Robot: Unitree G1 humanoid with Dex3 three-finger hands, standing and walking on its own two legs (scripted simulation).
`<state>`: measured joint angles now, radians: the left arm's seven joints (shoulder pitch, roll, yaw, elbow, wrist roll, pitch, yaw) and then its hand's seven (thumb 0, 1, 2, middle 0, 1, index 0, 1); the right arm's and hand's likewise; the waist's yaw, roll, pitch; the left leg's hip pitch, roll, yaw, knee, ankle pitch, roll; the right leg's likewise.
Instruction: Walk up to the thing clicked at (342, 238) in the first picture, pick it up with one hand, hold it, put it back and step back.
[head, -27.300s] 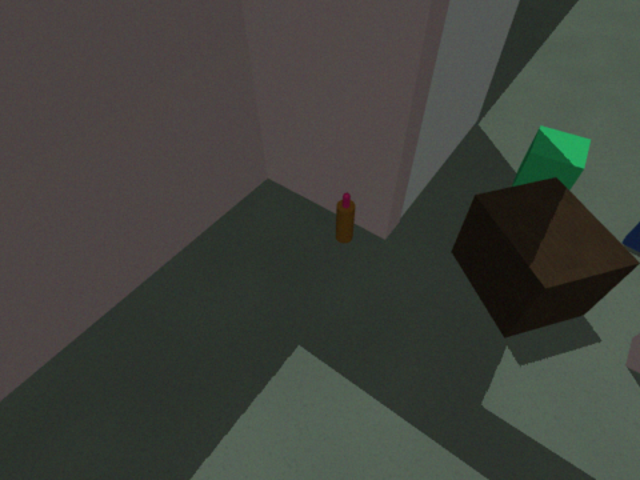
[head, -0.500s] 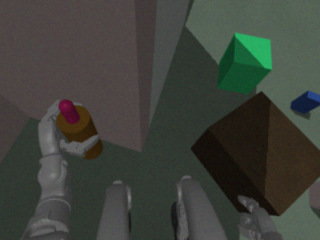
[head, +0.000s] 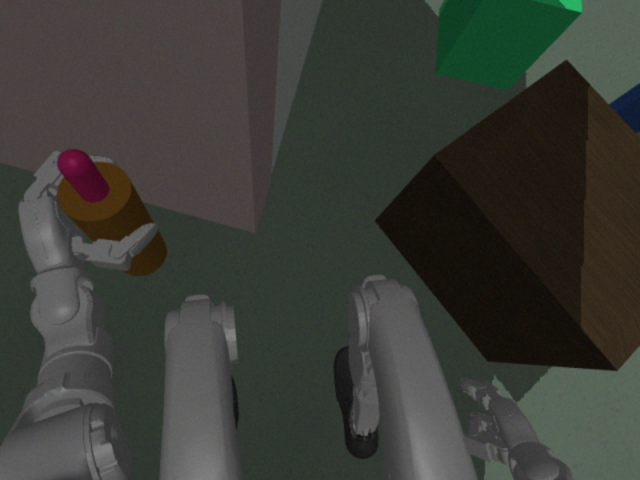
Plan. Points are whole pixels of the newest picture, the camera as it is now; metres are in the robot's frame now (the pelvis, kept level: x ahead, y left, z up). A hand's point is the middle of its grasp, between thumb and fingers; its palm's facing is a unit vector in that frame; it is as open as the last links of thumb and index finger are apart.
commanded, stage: crouch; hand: left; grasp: from the side
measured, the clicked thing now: (114, 216) +0.42 +0.21 -0.07
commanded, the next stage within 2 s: lower in 0.70 s
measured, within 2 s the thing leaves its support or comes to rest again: neither
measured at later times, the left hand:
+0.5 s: hand (124, 229) +0.43 +0.23 -0.15, palm faces +0.19 -0.98 -0.04, open 10.2 cm
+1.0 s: hand (137, 234) +0.44 +0.23 -0.21, palm faces +0.18 -0.98 -0.04, open 10.2 cm
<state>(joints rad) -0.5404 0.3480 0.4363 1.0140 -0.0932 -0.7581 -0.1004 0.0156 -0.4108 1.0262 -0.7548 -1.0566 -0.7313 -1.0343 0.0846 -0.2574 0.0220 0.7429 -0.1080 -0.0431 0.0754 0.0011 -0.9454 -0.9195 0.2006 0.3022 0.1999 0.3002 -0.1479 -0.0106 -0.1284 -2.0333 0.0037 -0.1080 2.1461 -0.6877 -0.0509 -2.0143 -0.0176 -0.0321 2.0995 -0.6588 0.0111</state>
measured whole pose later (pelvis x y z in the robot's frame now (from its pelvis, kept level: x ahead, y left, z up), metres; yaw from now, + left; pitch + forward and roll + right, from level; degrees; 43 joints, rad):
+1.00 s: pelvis -0.01 +0.01 -0.10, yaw -5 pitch +25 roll -9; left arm -0.61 0.52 0.50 1.15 -0.09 -0.82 -0.11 0.02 -0.42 1.04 -0.76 -1.05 -0.74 -1.03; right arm 0.00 -0.33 0.18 0.71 -0.19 0.00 0.12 0.00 -0.95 -0.92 0.20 0.30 0.20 0.30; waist -0.21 -0.07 0.08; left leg -2.26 -0.02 -0.20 2.50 -0.69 -0.05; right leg -2.20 0.01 -0.09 2.38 -0.63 0.05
